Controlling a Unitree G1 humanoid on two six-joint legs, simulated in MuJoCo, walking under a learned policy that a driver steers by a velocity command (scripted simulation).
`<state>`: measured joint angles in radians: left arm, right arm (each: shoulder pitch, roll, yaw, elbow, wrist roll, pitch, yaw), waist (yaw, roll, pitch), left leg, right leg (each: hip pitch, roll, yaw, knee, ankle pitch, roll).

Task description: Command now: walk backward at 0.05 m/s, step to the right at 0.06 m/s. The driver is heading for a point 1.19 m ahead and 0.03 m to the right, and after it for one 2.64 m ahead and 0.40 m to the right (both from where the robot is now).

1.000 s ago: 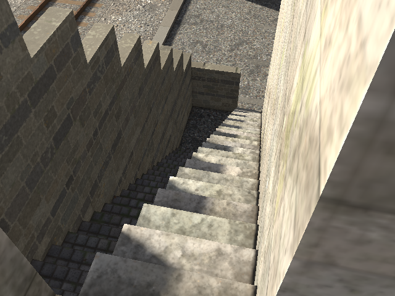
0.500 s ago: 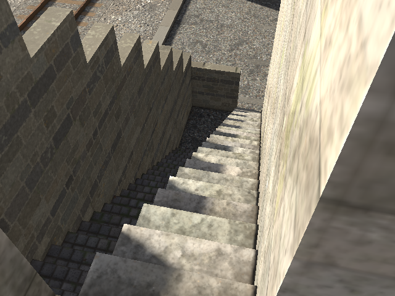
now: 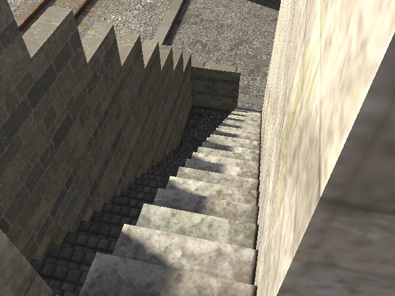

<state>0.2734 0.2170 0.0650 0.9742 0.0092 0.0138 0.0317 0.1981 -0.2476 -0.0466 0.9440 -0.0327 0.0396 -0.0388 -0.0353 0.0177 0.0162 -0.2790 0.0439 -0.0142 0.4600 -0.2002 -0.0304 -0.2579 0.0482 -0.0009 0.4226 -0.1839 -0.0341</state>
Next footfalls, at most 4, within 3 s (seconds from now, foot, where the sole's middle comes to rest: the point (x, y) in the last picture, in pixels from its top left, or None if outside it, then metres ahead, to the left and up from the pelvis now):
0.32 left None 0.04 0.19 -0.78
2.22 right None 0.07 0.07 -0.78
2.44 left None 0.04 0.29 -0.78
2.82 right None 0.18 0.11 -0.78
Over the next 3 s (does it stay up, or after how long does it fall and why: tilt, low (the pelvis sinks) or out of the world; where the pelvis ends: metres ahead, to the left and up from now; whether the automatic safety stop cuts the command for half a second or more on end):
stays up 0.09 0.20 -0.01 its command is cut before an obstacle after 1.5 s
